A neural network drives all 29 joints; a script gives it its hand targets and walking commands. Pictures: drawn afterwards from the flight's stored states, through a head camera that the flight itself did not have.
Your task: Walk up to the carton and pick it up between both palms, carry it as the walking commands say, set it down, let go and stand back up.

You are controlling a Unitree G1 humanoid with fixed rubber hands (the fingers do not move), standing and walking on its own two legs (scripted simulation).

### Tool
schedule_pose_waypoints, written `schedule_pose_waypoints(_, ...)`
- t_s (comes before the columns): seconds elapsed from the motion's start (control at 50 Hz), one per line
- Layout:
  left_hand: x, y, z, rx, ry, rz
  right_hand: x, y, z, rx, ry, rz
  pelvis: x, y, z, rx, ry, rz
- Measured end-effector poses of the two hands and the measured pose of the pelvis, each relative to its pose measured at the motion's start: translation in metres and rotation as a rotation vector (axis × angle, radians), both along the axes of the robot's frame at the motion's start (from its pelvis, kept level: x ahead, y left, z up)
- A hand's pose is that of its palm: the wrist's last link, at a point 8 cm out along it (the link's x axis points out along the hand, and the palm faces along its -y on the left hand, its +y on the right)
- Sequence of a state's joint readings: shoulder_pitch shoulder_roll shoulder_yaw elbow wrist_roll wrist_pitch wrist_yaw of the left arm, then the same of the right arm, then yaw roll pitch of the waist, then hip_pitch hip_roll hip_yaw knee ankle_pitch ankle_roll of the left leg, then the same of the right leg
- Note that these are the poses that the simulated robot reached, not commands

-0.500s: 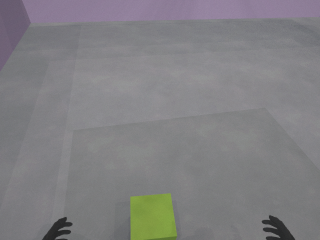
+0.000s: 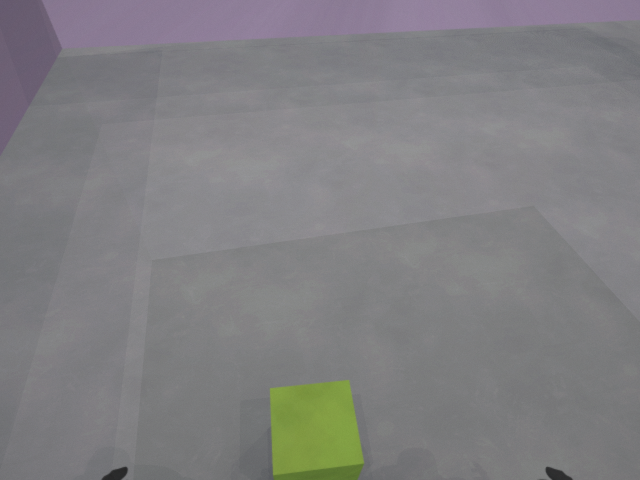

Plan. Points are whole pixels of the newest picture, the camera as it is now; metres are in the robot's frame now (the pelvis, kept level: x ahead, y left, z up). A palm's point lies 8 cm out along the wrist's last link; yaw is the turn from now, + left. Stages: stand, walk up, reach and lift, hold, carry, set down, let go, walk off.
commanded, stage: stand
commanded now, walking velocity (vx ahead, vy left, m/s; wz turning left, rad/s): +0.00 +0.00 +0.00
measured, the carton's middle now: (313, 439) +0.36 +0.02 -0.65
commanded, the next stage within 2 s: none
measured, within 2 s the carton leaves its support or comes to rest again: neither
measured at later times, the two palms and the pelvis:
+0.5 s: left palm out of the picture +0.07 +0.30 -0.11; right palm out of the picture +0.10 -0.32 -0.09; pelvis -0.01 -0.01 +0.00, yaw +1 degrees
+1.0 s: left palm out of the picture +0.06 +0.30 -0.12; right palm out of the picture +0.09 -0.32 -0.09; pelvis +0.00 -0.01 +0.01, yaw +1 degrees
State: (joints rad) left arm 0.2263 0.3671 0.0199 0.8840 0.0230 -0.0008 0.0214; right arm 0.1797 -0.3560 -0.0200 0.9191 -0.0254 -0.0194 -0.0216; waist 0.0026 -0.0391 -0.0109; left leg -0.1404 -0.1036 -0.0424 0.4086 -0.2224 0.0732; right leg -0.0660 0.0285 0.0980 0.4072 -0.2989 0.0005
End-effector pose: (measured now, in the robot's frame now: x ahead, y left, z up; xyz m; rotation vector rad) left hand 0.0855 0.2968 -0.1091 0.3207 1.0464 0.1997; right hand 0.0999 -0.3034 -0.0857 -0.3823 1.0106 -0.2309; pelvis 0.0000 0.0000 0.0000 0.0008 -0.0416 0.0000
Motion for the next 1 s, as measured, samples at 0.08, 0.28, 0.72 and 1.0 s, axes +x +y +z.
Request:
schedule_pose_waypoints(0.08, -0.003, 0.000, -0.002, -0.001, 0.020, 0.003, -0.003, -0.004, 0.000, -0.006, 0.014, -0.004, 0.000, -0.001, 0.001, 0.005, -0.003, 0.001)
schedule_pose_waypoints(0.28, -0.014, 0.000, -0.004, 0.007, 0.063, 0.015, -0.009, -0.012, -0.002, -0.016, 0.063, -0.004, -0.005, -0.005, 0.002, 0.001, -0.010, 0.007)
schedule_pose_waypoints(0.72, -0.020, -0.003, -0.006, 0.006, 0.100, 0.029, -0.004, -0.019, -0.001, -0.020, 0.088, 0.004, -0.006, -0.010, 0.004, -0.003, -0.017, 0.015)
schedule_pose_waypoints(1.0, -0.025, 0.002, -0.007, 0.006, 0.126, 0.046, -0.006, -0.019, -0.002, -0.026, 0.111, -0.002, -0.005, -0.009, 0.005, -0.001, -0.015, 0.015)
